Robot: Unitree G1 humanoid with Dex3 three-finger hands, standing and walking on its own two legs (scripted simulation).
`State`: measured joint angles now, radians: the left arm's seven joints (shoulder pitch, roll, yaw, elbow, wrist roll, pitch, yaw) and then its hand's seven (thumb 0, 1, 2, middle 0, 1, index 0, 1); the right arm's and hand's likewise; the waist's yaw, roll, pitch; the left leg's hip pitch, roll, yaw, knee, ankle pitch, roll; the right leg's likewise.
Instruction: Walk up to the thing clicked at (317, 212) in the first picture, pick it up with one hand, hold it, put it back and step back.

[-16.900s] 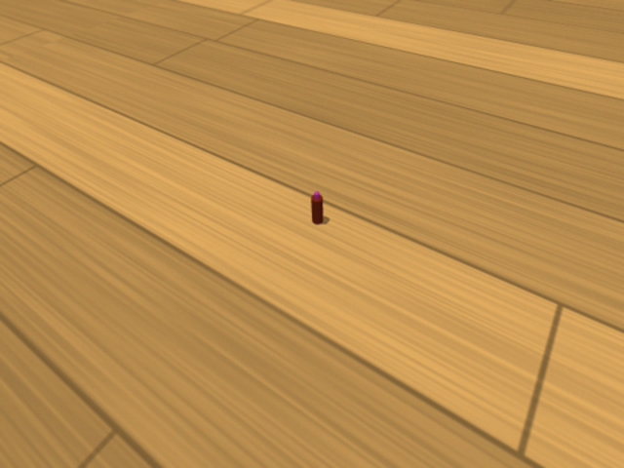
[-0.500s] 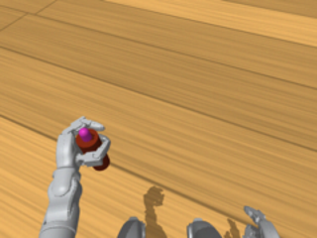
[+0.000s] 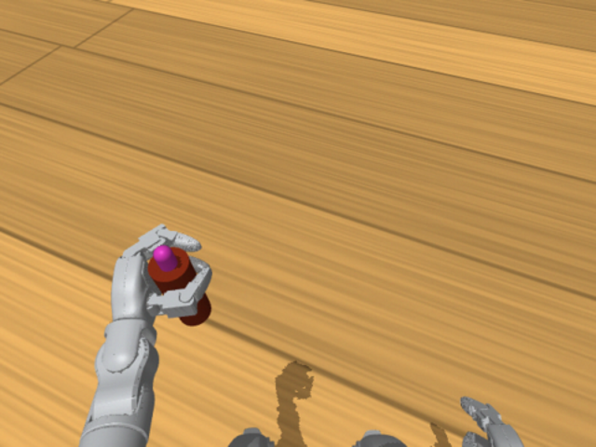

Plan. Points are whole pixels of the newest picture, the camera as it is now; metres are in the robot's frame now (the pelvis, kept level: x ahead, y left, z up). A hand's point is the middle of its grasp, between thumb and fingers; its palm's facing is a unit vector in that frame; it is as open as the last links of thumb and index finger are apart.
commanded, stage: lift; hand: left
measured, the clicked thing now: (180, 284) +0.34 +0.18 +0.02
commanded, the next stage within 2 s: hold in 0.10 s
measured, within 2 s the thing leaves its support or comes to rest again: neither
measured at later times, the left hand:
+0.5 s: hand (182, 269) +0.34 +0.17 +0.06, palm faces +0.08 -1.00 -0.01, open 6.7 cm
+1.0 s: hand (182, 269) +0.33 +0.16 +0.07, palm faces +0.08 -1.00 -0.01, open 6.7 cm
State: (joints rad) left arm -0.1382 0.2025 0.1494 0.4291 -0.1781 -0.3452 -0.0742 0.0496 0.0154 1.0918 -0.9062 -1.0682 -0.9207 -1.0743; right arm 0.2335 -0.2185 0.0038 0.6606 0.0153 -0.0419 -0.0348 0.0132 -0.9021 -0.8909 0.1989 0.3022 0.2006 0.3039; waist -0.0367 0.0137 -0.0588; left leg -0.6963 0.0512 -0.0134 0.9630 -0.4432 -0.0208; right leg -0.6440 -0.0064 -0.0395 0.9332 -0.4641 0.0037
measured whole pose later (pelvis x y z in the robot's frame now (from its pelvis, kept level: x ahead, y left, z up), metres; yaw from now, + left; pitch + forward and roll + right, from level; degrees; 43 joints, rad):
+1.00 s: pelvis +0.00 +0.00 +0.02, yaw +0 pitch +6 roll -1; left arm -0.13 0.18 0.13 0.44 -0.16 -0.34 -0.06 0.05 0.02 1.09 -0.90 -1.08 -0.91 -1.08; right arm 0.23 -0.22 0.00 0.66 0.01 -0.02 -0.02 0.01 -0.90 -0.90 0.20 0.30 0.20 0.30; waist -0.03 0.01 -0.02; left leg -0.53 0.04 0.00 0.82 -0.39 -0.02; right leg -0.48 -0.01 -0.03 0.80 -0.41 0.01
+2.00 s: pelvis +0.00 +0.00 +0.02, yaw +0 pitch +5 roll -1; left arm -0.14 0.19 0.14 0.47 -0.16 -0.36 -0.07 0.05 0.02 1.08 -0.90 -1.08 -0.91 -1.09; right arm 0.22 -0.22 0.00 0.67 0.02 -0.02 -0.02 0.01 -0.90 -0.90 0.20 0.30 0.20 0.30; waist -0.03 0.01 -0.02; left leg -0.52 0.04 0.00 0.81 -0.38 -0.02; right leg -0.48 -0.01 -0.03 0.79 -0.40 0.01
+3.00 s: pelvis +0.00 +0.00 +0.02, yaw +0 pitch +6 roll -1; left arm -0.16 0.19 0.14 0.49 -0.16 -0.36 -0.07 0.05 0.02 1.08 -0.90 -1.08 -0.91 -1.09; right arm 0.23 -0.22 0.00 0.67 0.01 -0.03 -0.02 0.01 -0.89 -0.90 0.20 0.30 0.20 0.30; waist -0.03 0.01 -0.03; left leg -0.53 0.05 -0.01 0.82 -0.39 -0.02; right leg -0.48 -0.01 -0.03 0.79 -0.41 0.00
